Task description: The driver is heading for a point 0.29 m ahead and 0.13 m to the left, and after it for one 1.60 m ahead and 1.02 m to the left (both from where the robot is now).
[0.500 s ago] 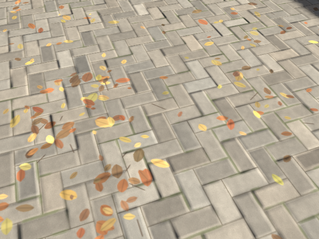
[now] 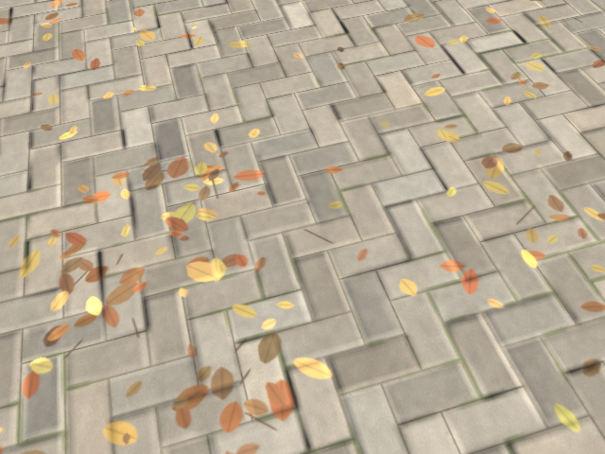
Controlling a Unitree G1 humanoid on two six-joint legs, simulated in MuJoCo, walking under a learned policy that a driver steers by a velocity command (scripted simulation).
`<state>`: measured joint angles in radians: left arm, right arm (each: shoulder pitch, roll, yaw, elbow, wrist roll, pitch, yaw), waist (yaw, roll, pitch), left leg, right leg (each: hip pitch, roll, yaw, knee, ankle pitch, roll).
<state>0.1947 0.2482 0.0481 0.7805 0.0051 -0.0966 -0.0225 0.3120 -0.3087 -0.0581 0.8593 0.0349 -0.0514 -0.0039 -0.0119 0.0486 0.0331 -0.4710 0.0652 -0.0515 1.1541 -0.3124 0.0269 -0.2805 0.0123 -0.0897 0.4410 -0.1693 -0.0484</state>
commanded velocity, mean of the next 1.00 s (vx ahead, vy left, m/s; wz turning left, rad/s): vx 0.20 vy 0.00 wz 0.54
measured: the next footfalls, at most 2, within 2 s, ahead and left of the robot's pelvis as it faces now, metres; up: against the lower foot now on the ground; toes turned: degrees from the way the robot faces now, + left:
left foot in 0.38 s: +0.34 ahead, +0.15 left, +0.00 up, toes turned +14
right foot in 0.86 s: +0.44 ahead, -0.05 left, +0.00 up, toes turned +36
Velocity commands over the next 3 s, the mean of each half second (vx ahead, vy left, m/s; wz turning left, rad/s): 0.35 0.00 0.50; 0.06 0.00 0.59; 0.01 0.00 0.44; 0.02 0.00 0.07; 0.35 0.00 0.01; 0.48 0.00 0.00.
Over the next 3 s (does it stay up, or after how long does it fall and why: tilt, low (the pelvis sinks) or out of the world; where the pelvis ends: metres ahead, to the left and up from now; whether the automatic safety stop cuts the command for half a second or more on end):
stays up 0.63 0.34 0.01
